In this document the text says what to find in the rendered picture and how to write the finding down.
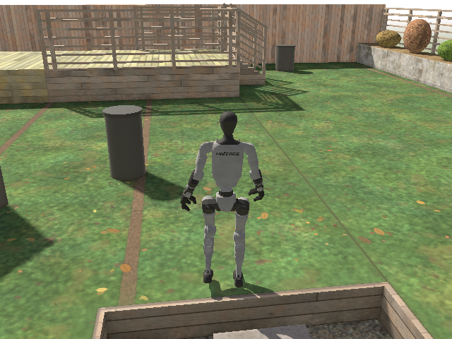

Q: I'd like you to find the left robot forearm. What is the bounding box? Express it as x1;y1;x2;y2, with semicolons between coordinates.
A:
183;170;199;198

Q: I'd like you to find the humanoid robot torso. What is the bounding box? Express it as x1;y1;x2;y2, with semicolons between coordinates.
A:
211;139;244;212

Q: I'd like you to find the left robot hand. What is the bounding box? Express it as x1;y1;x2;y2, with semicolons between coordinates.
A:
180;194;196;211

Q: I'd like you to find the robot right upper arm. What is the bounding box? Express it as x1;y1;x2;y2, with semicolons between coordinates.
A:
242;142;261;179

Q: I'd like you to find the robot left thigh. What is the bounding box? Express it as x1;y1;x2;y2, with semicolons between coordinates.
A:
202;196;216;237

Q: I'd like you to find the robot left upper arm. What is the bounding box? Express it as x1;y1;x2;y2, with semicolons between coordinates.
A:
193;141;213;181

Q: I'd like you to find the right robot hand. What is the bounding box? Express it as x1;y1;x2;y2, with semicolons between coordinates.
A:
248;188;265;201

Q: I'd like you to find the right robot forearm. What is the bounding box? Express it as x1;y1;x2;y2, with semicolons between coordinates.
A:
253;169;263;191

